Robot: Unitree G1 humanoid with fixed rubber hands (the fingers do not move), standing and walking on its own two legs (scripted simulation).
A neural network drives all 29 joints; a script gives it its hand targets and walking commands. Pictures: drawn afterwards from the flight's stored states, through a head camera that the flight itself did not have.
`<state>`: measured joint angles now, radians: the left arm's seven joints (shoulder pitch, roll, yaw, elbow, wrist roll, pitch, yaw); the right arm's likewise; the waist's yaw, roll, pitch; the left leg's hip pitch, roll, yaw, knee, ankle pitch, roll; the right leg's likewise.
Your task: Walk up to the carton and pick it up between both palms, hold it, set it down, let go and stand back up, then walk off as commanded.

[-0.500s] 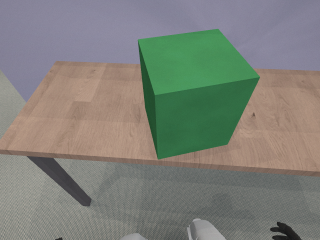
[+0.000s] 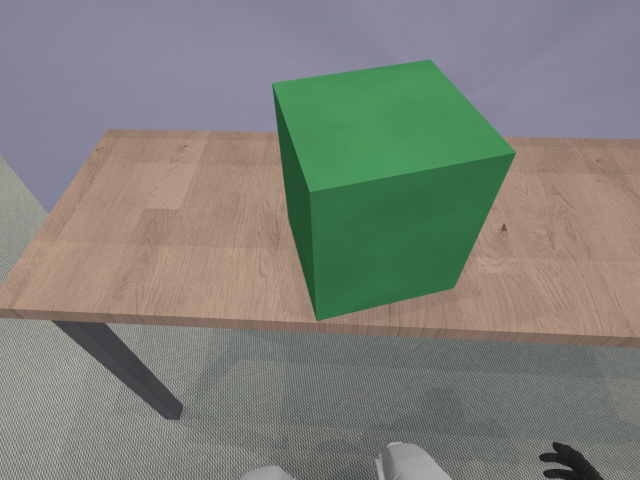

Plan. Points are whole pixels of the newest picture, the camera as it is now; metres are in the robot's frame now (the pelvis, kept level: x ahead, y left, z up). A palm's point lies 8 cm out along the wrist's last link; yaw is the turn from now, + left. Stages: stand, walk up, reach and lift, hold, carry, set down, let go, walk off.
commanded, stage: walk up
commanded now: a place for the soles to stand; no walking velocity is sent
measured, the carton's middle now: (371, 195) +0.44 -0.05 +0.10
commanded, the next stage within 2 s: none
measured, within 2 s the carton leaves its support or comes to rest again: neither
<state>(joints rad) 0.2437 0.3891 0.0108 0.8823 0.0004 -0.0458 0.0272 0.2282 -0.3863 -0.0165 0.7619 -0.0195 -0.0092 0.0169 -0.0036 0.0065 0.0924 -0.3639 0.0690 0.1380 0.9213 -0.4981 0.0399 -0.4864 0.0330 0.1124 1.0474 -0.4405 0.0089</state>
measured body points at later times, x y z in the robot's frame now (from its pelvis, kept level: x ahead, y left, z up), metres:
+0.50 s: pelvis +0.02 -0.01 +0.00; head +0.05 -0.02 +0.45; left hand +0.10 +0.31 -0.11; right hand +0.13 -0.31 -0.11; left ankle +0.01 +0.09 -0.69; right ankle +0.06 -0.15 -0.70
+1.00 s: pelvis +0.01 -0.01 +0.00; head +0.03 -0.02 +0.45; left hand +0.10 +0.31 -0.10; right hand +0.12 -0.31 -0.11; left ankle +0.02 +0.10 -0.69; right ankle +0.06 -0.15 -0.69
